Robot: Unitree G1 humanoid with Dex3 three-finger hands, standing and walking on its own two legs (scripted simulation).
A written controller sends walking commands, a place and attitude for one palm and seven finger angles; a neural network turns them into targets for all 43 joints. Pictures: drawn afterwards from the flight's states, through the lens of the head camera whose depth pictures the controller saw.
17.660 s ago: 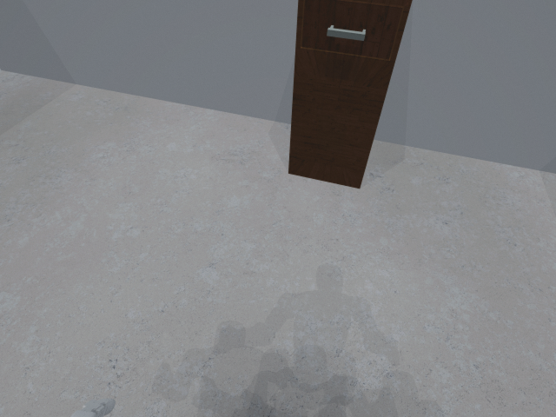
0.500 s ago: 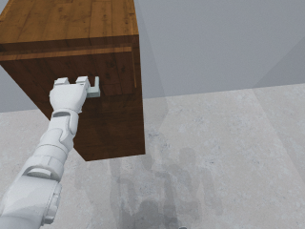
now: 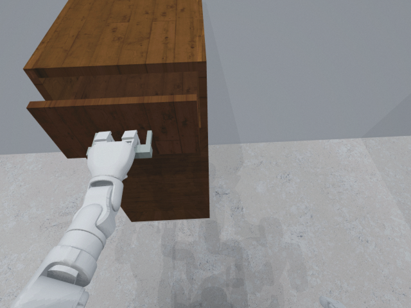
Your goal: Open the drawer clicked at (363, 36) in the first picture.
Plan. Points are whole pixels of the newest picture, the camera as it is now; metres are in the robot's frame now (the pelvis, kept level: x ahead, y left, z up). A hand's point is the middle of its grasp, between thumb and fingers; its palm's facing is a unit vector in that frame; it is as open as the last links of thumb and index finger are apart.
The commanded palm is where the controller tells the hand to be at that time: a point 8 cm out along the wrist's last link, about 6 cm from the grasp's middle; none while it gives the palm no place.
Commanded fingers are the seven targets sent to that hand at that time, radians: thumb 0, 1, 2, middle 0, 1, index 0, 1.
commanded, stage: pull the drawer open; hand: left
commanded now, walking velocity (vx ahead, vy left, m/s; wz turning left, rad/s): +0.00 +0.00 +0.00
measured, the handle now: (121, 144) +0.45 +0.21 +0.03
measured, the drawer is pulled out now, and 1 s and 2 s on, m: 0.09 0.22 0.30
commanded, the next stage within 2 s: open the thumb to release the handle in 1.82 s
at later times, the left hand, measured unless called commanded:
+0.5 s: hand (116, 197) +0.33 +0.20 +0.01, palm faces +0.01 -0.06 -1.00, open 5.6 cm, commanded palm +0.29 +0.21 +0.06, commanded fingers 0.00 0.90 0.90 -0.40 -1.35 -0.40 -1.35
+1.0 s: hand (111, 227) +0.27 +0.19 +0.01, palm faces +0.02 -0.07 -1.00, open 5.6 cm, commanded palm +0.23 +0.20 +0.06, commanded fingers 0.00 0.90 0.90 -0.40 -1.35 -0.40 -1.35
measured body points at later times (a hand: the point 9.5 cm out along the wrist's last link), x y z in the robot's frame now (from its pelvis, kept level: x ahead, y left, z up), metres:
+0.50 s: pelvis -0.01 -0.01 +0.00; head +0.03 -0.03 +0.45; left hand +0.33 +0.20 +0.06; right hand +0.14 -0.27 -0.12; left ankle -0.04 +0.11 -0.72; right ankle -0.02 -0.12 -0.72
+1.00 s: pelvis -0.01 -0.02 +0.00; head +0.01 -0.04 +0.45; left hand +0.26 +0.19 +0.06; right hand +0.18 -0.24 -0.11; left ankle -0.04 +0.11 -0.72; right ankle -0.02 -0.12 -0.72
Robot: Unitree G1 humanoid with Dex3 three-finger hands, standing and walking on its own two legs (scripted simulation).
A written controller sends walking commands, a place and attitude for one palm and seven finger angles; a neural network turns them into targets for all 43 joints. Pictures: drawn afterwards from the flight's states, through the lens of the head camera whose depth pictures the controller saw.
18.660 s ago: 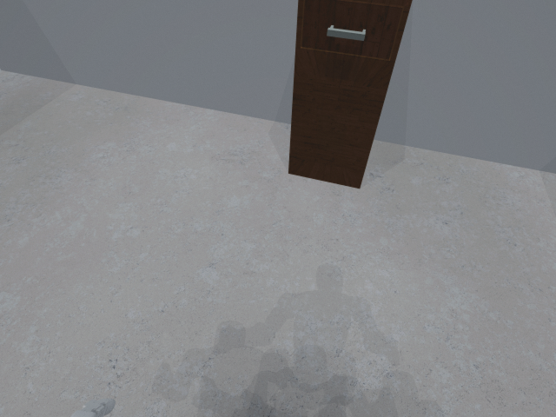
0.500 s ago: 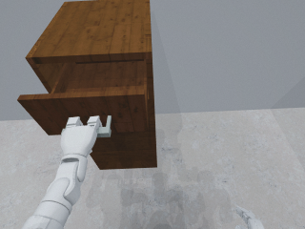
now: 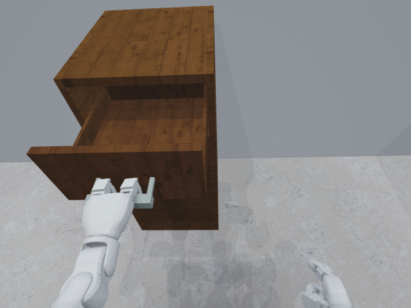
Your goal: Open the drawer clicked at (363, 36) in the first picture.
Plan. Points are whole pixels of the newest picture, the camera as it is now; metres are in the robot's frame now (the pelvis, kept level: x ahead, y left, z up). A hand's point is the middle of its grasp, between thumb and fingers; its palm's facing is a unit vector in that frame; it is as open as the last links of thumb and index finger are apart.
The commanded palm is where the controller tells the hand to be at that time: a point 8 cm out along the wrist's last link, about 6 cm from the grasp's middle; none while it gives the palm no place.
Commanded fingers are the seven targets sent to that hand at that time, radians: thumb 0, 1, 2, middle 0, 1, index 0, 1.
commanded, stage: pull the drawer open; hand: left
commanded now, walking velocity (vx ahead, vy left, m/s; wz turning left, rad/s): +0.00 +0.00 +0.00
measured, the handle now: (122, 192) +0.33 +0.22 +0.03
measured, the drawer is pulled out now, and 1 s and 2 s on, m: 0.22 0.30 0.30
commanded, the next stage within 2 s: open the thumb to release the handle in 0.82 s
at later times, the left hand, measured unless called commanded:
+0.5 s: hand (114, 251) +0.22 +0.20 +0.01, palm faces +0.03 -0.11 -0.99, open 5.6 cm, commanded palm +0.18 +0.21 +0.05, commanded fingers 0.00 0.90 0.90 -0.40 -1.35 -0.40 -1.35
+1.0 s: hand (107, 258) +0.20 +0.21 +0.00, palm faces +0.04 -0.08 -1.00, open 5.7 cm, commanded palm +0.17 +0.22 +0.05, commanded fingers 0.00 0.55 0.75 -0.38 -1.31 -0.38 -1.31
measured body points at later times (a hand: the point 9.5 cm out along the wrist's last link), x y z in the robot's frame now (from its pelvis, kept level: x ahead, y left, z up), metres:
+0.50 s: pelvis +0.00 +0.00 +0.00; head +0.02 -0.03 +0.45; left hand +0.21 +0.21 +0.06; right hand +0.21 -0.23 -0.10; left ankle -0.03 +0.13 -0.72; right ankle -0.01 -0.11 -0.72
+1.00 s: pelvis +0.00 -0.01 -0.01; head +0.03 -0.03 +0.44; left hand +0.20 +0.21 +0.06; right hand +0.21 -0.23 -0.11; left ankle -0.03 +0.13 -0.72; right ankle -0.01 -0.11 -0.72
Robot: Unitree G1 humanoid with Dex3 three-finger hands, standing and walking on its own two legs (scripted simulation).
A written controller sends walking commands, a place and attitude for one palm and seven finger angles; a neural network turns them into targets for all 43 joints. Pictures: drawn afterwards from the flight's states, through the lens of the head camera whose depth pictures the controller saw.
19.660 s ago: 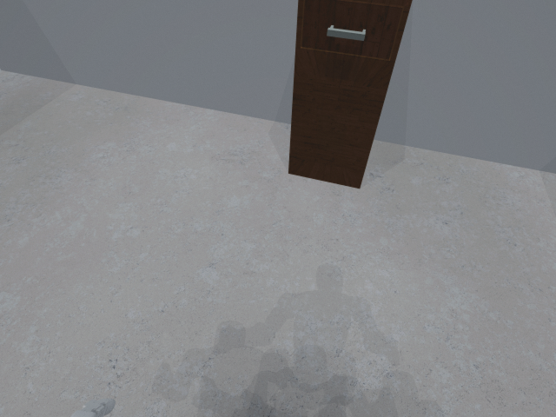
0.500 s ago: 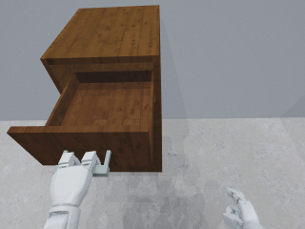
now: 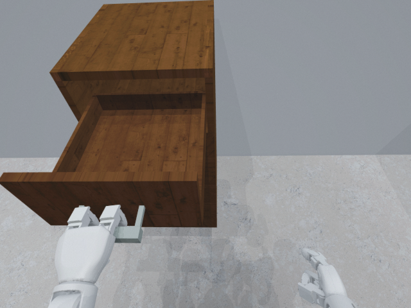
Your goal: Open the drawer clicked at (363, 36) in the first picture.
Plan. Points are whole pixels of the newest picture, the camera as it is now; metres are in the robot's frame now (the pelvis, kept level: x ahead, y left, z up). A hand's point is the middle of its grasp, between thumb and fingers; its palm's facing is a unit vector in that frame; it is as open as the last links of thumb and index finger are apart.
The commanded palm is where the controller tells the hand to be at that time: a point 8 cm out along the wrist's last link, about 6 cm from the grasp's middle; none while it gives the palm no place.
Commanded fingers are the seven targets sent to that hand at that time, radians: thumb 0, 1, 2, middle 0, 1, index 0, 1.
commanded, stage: open the thumb to release the handle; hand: left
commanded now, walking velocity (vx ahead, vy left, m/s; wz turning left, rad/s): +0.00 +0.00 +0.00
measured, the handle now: (107, 222) +0.25 +0.22 +0.04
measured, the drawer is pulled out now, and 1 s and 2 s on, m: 0.30 0.30 0.29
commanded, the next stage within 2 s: lift the hand off the handle in 0.42 s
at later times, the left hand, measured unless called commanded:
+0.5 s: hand (99, 257) +0.20 +0.22 +0.02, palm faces +0.06 -0.10 -0.99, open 13.1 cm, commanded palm +0.17 +0.21 +0.07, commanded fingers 0.00 -0.50 0.30 -0.30 -1.20 -0.30 -1.20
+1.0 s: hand (107, 243) +0.22 +0.21 +0.03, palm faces +0.03 -0.10 -0.99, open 13.4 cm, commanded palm +0.19 +0.21 +0.09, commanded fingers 0.00 -0.50 0.30 -0.30 -1.20 -0.30 -1.20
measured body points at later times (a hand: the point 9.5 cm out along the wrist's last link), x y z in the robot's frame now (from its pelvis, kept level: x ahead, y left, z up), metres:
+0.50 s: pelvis -0.01 +0.00 +0.00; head +0.01 -0.02 +0.45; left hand +0.19 +0.22 +0.07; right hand +0.21 -0.21 -0.09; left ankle -0.03 +0.13 -0.71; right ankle +0.00 -0.10 -0.71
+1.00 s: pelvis -0.02 +0.00 +0.01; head +0.00 -0.03 +0.46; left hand +0.21 +0.21 +0.08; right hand +0.19 -0.21 -0.10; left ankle -0.03 +0.13 -0.71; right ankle +0.00 -0.10 -0.71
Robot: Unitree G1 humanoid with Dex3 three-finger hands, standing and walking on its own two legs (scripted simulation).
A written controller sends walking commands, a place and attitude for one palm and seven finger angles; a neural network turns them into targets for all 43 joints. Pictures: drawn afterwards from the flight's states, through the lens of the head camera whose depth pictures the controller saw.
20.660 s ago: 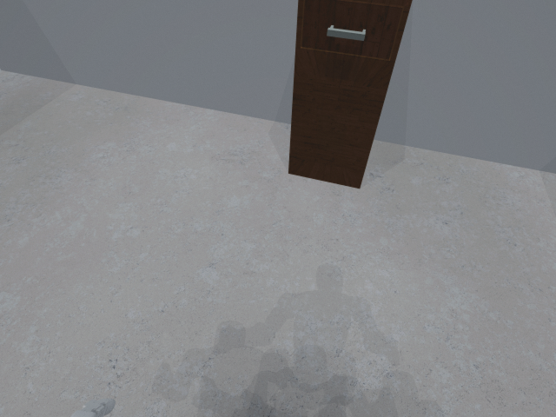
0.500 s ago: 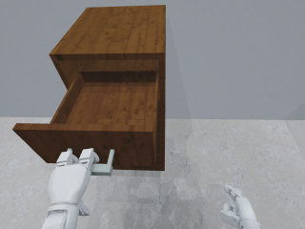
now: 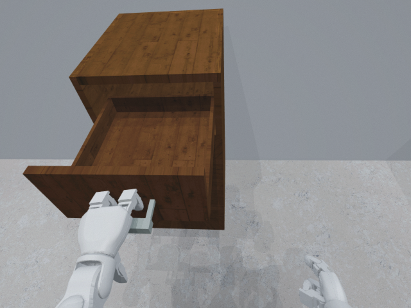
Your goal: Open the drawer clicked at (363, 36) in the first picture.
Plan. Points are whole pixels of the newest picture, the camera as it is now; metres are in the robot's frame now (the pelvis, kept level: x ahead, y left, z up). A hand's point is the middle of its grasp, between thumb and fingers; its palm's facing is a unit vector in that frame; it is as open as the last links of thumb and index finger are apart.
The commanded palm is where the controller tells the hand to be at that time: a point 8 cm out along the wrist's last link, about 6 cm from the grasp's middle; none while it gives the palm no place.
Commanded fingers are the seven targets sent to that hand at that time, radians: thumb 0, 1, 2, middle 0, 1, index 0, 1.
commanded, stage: lift the hand off the handle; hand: left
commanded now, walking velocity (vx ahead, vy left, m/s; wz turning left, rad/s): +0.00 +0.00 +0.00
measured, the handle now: (120, 214) +0.28 +0.22 +0.03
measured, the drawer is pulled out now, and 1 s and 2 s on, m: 0.30 0.29 0.29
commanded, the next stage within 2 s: draw the hand back to the body in 1.12 s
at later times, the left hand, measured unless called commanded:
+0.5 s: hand (106, 218) +0.24 +0.21 +0.09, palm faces +0.07 -0.12 -0.99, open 13.4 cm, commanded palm +0.21 +0.21 +0.16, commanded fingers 0.00 -0.50 0.30 -0.30 -1.20 -0.30 -1.20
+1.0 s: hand (94, 182) +0.26 +0.20 +0.17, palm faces +0.17 -0.12 -0.98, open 13.8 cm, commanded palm +0.21 +0.21 +0.23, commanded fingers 0.00 -0.50 0.30 -0.30 -1.20 -0.30 -1.20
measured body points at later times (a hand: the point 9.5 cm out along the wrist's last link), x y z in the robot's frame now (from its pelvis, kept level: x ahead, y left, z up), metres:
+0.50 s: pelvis +0.01 +0.00 +0.01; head +0.01 -0.04 +0.46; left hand +0.23 +0.21 +0.14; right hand +0.25 -0.18 -0.08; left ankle -0.01 +0.13 -0.72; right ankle +0.01 -0.10 -0.72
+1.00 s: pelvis +0.00 +0.01 +0.02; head -0.01 -0.05 +0.47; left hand +0.25 +0.21 +0.22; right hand +0.24 -0.18 -0.07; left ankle -0.01 +0.13 -0.72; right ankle +0.01 -0.10 -0.72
